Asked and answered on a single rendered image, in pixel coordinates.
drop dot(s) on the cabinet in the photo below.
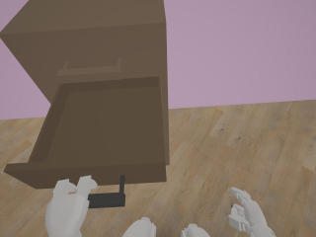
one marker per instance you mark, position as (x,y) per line
(50,35)

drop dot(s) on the right robot thigh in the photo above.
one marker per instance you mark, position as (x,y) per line
(193,231)

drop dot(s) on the robot right hand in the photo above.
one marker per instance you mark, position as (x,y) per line
(243,218)

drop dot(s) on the drawer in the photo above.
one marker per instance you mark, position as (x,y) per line
(101,129)

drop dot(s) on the robot left hand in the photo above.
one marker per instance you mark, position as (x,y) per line
(66,213)

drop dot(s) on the left robot shin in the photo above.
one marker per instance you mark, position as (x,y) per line
(145,218)

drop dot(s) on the handle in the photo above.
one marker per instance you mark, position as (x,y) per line
(105,200)
(89,74)

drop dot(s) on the robot right forearm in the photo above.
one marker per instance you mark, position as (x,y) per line
(261,230)

